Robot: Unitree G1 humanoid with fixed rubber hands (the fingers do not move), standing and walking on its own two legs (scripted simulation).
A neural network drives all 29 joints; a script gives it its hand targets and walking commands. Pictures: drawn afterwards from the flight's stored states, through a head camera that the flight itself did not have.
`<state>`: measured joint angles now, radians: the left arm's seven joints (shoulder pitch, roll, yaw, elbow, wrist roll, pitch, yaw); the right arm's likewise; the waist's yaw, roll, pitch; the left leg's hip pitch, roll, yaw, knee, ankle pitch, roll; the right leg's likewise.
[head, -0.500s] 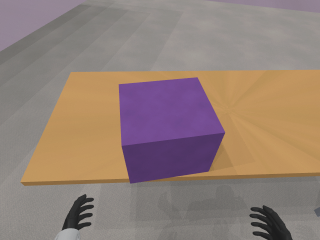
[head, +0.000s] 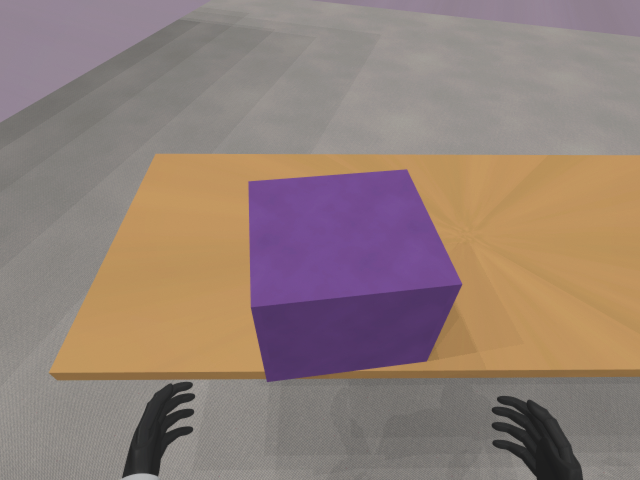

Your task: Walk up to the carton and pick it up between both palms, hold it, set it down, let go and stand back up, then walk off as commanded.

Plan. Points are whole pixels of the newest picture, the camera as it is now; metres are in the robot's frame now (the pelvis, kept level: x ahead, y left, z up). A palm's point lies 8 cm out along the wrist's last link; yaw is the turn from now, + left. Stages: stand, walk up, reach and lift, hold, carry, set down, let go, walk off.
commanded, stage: reach and lift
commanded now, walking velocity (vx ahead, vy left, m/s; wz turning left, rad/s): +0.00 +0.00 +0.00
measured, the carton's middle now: (338, 272) +0.43 +0.00 -0.01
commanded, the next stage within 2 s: none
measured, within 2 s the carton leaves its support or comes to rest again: neither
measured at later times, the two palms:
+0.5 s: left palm (162, 405) +0.20 +0.21 +0.01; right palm (554, 418) +0.21 -0.25 +0.02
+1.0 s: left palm (157, 336) +0.27 +0.22 +0.06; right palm (545, 332) +0.29 -0.25 +0.06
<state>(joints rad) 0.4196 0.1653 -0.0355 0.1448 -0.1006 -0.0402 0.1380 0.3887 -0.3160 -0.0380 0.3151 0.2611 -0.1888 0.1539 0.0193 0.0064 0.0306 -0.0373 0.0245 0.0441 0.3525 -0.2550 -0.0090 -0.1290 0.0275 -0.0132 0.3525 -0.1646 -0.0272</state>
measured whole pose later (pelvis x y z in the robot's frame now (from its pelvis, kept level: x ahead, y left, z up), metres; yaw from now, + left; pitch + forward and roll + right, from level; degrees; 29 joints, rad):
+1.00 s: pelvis +0.00 -0.01 +0.00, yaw -1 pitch +1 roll +0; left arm 0.03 0.18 0.12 -0.05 -0.16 0.33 0.11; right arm -0.06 -0.45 -0.01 0.26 0.41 0.05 0.10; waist 0.04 0.00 0.03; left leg -0.11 0.03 0.04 0.32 -0.23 -0.02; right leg -0.20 0.05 0.01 0.31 -0.13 -0.04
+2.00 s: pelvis -0.01 -0.02 +0.00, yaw +2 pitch +14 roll +0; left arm -0.69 0.30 0.17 0.48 -0.20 0.45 0.08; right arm -0.82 -0.47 0.01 0.75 0.39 0.21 0.04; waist 0.05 0.00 -0.11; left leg -0.42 0.03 -0.01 0.35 -0.19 -0.04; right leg -0.49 0.04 -0.02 0.35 -0.10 -0.05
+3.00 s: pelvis -0.03 -0.03 -0.04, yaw +2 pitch +29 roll +1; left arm -0.87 0.19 0.01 1.27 -0.29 -0.31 0.07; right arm -0.96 -0.36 0.18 1.28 0.40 -0.25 0.02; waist 0.08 -0.01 -0.28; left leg -0.88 0.02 -0.01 0.64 -0.26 -0.04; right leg -0.96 0.04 -0.02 0.63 -0.18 -0.06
